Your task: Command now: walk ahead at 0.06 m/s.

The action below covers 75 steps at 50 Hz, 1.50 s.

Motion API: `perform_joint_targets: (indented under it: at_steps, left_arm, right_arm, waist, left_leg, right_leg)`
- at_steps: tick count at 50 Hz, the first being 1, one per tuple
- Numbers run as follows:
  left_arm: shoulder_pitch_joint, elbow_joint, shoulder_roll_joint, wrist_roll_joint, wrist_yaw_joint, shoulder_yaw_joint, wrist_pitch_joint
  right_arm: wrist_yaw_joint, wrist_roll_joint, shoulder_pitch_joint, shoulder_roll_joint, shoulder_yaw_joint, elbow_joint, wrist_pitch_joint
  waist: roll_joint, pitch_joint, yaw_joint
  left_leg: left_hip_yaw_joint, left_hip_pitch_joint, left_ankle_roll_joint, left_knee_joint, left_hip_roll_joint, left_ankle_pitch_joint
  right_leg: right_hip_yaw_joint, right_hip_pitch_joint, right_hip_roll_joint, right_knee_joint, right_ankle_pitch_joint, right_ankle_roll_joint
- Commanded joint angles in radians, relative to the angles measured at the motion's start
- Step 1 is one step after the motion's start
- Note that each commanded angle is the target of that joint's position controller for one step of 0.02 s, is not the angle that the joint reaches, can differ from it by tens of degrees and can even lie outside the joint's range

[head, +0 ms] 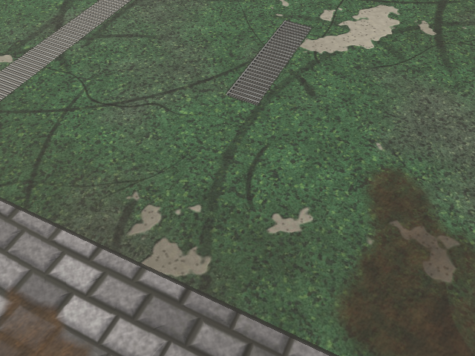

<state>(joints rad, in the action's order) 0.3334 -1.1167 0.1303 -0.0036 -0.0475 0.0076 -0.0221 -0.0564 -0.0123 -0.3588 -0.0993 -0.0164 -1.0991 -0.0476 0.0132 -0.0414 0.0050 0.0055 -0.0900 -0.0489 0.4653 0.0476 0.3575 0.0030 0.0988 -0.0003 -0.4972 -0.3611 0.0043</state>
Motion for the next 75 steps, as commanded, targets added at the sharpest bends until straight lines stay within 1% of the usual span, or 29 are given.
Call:
perform_joint_targets:
  at_steps: [1,3,5,11,21,33,51,52,54,55,56,57,58,59,60,61,62,63,64,65,66,67,68,69,70,71,72,73,75]
  left_arm:
    - [0.107,-0.008,0.071,-0.001,-0.006,0.010,0.006]
    - [0.094,-0.009,0.069,0.002,-0.009,0.009,0.008]
    - [0.081,-0.010,0.071,0.005,-0.012,0.009,0.011]
    - [0.048,-0.012,0.080,0.006,-0.014,0.010,0.014]
    - [0.043,-0.024,0.078,0.010,-0.008,0.003,0.015]
    - [0.080,-0.042,0.062,0.013,-0.002,-0.008,0.014]
    - [0.124,-0.047,0.042,0.012,0.004,-0.015,0.009]
    - [0.131,-0.048,0.037,0.013,0.004,-0.017,0.010]
    - [0.134,-0.041,0.060,0.015,0.006,-0.006,0.014]
    - [0.135,-0.032,0.070,0.015,0.008,0.000,0.017]
    - [0.136,-0.023,0.074,0.018,0.012,0.004,0.020]
    - [0.142,-0.015,0.070,0.018,0.015,0.006,0.020]
    - [0.155,-0.010,0.067,0.018,0.017,0.007,0.017]
    - [0.175,-0.008,0.071,0.018,0.018,0.011,0.011]
    - [0.209,-0.012,0.087,0.019,0.019,0.018,0.006]
    - [0.252,-0.023,0.119,0.020,0.019,0.031,0.002]
    - [0.263,-0.028,0.150,0.021,0.020,0.044,0.000]
    - [0.252,-0.022,0.151,0.020,0.023,0.049,-0.003]
    - [0.228,-0.014,0.150,0.021,0.025,0.051,-0.007]
    - [0.194,-0.004,0.154,0.021,0.027,0.053,-0.011]
    - [0.143,0.010,0.149,0.014,0.028,0.053,-0.013]
    - [0.088,0.028,0.139,0.008,0.029,0.052,-0.016]
    - [0.041,0.051,0.125,0.010,0.030,0.050,-0.025]
    - [-0.018,0.092,0.062,0.003,0.038,0.031,-0.039]
    - [-0.025,0.130,0.066,0.021,0.046,0.031,-0.048]
    - [-0.037,0.129,0.111,0.047,0.052,0.043,-0.049]
    - [-0.031,0.127,0.084,0.042,0.059,0.039,-0.053]
    - [-0.031,0.124,0.069,0.033,0.067,0.037,-0.058]
    - [-0.042,0.126,0.082,0.034,0.080,0.046,-0.050]
  right_arm:
    - [-0.008,0.012,-0.104,-0.120,0.024,0.002,0.002]
    - [-0.008,0.015,-0.100,-0.107,0.025,-0.001,0.004]
    - [-0.007,0.013,-0.092,-0.100,0.026,-0.004,0.008]
    - [-0.005,0.009,-0.074,-0.102,0.029,-0.012,0.019]
    - [0.000,0.007,-0.050,-0.110,0.028,-0.024,0.032]
    - [0.007,0.007,-0.055,-0.099,0.019,-0.041,0.034]
    - [0.013,0.006,-0.092,-0.077,0.007,-0.055,0.031]
    - [0.014,0.006,-0.099,-0.072,0.005,-0.057,0.032]
    - [0.015,0.004,-0.096,-0.096,0.016,-0.049,0.037]
    - [0.017,0.003,-0.096,-0.108,0.023,-0.041,0.041]
    - [0.021,0.000,-0.095,-0.109,0.027,-0.031,0.044]
    - [0.025,-0.002,-0.092,-0.102,0.027,-0.021,0.043]
    - [0.028,-0.003,-0.083,-0.091,0.027,-0.008,0.039]
    - [0.031,-0.005,-0.066,-0.081,0.026,0.007,0.032]
    - [0.035,-0.009,-0.037,-0.071,0.025,0.026,0.023]
    - [0.042,-0.014,-0.003,-0.055,0.023,0.048,0.013]
    - [0.048,-0.022,0.028,-0.055,0.022,0.071,0.003]
    - [0.053,-0.024,0.055,-0.076,0.028,0.090,-0.007]
    - [0.059,-0.019,0.051,-0.080,0.031,0.098,-0.015]
    - [0.064,-0.016,0.022,-0.070,0.032,0.098,-0.023]
    - [0.067,-0.009,-0.029,-0.056,0.031,0.086,-0.030]
    - [0.065,0.000,-0.122,-0.045,0.034,0.051,-0.035]
    - [0.059,0.001,-0.233,-0.066,0.046,0.007,-0.038]
    - [0.047,-0.008,-0.362,-0.158,0.072,-0.015,-0.045]
    - [0.049,-0.004,-0.451,-0.242,0.097,-0.041,-0.036]
    - [0.048,-0.012,-0.371,-0.194,0.085,-0.024,-0.030]
    - [0.052,-0.013,-0.283,-0.173,0.077,0.006,-0.032]
    - [0.054,-0.013,-0.217,-0.164,0.072,0.028,-0.037]
    - [0.049,-0.008,-0.183,-0.135,0.057,0.035,-0.051]
  waist:
    - [-0.035,0.017,0.005]
    - [-0.011,0.019,0.006]
    - [-0.002,0.012,0.005]
    - [-0.011,-0.002,-0.001]
    - [-0.014,-0.042,-0.005]
    - [-0.010,-0.073,-0.004]
    - [-0.013,-0.084,-0.003]
    - [-0.014,-0.063,-0.003]
    - [-0.017,-0.080,-0.002]
    - [-0.016,-0.096,-0.001]
    - [-0.009,-0.133,0.000]
    - [-0.005,-0.168,0.003]
    - [0.005,-0.186,0.009]
    - [0.022,-0.184,0.020]
    - [0.051,-0.167,0.038]
    - [0.111,-0.142,0.057]
    - [0.149,-0.142,0.060]
    - [0.127,-0.152,0.059]
    - [0.109,-0.154,0.040]
    - [0.109,-0.161,0.012]
    - [0.104,-0.171,-0.029]
    - [0.081,-0.164,-0.076]
    - [0.026,-0.142,-0.120]
    - [-0.183,-0.102,-0.181]
    - [-0.305,-0.097,-0.177]
    - [-0.150,-0.140,-0.118]
    - [-0.081,-0.152,-0.075]
    - [-0.053,-0.146,-0.046]
    - [-0.059,-0.125,-0.019]
  left_leg:
    - [0.088,0.019,-0.018,-0.015,-0.148,-0.841]
    - [0.079,0.008,-0.013,-0.025,-0.137,-0.763]
    - [0.077,0.008,-0.012,-0.031,-0.137,-0.733]
    - [0.076,0.010,-0.010,-0.053,-0.137,-0.668]
    - [0.082,0.010,-0.009,-0.110,-0.134,-0.498]
    - [0.089,-0.037,-0.007,-0.146,-0.129,-0.334]
    - [0.094,-0.098,-0.003,-0.155,-0.126,-0.220]
    - [0.093,-0.092,-0.004,-0.164,-0.119,-0.152]
    - [0.090,-0.127,-0.019,-0.152,-0.091,0.042]
    - [0.089,-0.161,-0.036,-0.131,-0.077,0.181]
    - [0.097,-0.206,-0.051,-0.116,-0.073,0.290]
    - [0.110,-0.249,-0.061,-0.099,-0.074,0.348]
    - [0.120,-0.284,-0.067,-0.072,-0.076,0.352]
    - [0.115,-0.316,-0.065,-0.034,-0.071,0.314]
    - [0.085,-0.359,-0.057,0.024,-0.053,0.249]
    - [0.018,-0.399,-0.043,0.125,-0.021,0.155]
    - [-0.046,-0.420,-0.034,0.202,-0.020,0.077]
    - [-0.049,-0.413,-0.032,0.243,-0.045,0.065]
    - [-0.046,-0.384,-0.034,0.251,-0.055,0.083]
    - [-0.047,-0.330,-0.040,0.208,-0.063,0.093]
    - [-0.061,-0.218,-0.048,0.108,-0.055,0.072]
    - [-0.085,-0.040,-0.051,0.006,-0.018,0.022]
    - [-0.045,0.145,-0.051,-0.057,-0.025,-0.016]
    - [0.276,0.282,-0.096,-0.236,-0.225,0.170]
    - [0.566,0.313,-0.169,-0.326,-0.410,0.185]
    - [0.543,0.227,-0.186,-0.305,-0.419,0.136]
    - [0.462,0.167,-0.177,-0.313,-0.387,0.069]
    - [0.386,0.133,-0.161,-0.336,-0.349,0.019]
    - [0.257,0.133,-0.134,-0.354,-0.287,-0.173]
  right_leg:
    - [-0.030,-0.072,0.077,0.026,0.558,0.020]
    - [-0.032,-0.094,0.092,0.028,0.623,0.025]
    - [-0.031,-0.093,0.099,0.037,0.640,0.029]
    - [-0.030,-0.090,0.111,0.071,0.627,0.034]
    - [-0.040,-0.040,0.108,0.140,0.458,0.033]
    - [-0.050,0.011,0.100,0.175,0.306,0.034]
    - [-0.059,0.065,0.095,0.181,0.205,0.038]
    - [-0.058,0.060,0.087,0.190,0.141,0.039]
    - [-0.050,0.088,0.057,0.173,-0.048,0.052]
    - [-0.052,0.115,0.043,0.154,-0.184,0.068]
    - [-0.070,0.156,0.044,0.148,-0.291,0.085]
    - [-0.096,0.183,0.053,0.148,-0.355,0.099]
    - [-0.132,0.183,0.070,0.150,-0.377,0.115]
    - [-0.179,0.156,0.096,0.168,-0.377,0.132]
    - [-0.249,0.098,0.136,0.210,-0.384,0.156]
    - [-0.352,0.031,0.202,0.284,-0.418,0.193]
    - [-0.437,0.012,0.276,0.344,-0.435,0.230]
    - [-0.464,0.049,0.305,0.373,-0.416,0.246]
    - [-0.450,0.085,0.304,0.377,-0.386,0.243]
    - [-0.412,0.129,0.291,0.360,-0.350,0.233]
    - [-0.341,0.201,0.253,0.326,-0.298,0.208]
    - [-0.252,0.302,0.190,0.262,-0.235,0.177]
    - [-0.172,0.415,0.130,0.151,-0.165,0.147]
    - [-0.009,0.563,0.004,-0.154,-0.091,0.093]
    - [0.075,0.688,-0.038,-0.416,-0.159,0.081]
    - [0.020,0.704,0.019,-0.558,-0.138,0.095]
    - [-0.003,0.690,0.047,-0.595,-0.062,0.098]
    - [-0.010,0.663,0.066,-0.595,0.013,0.092]
    - [0.016,0.640,0.072,-0.567,0.099,0.074]
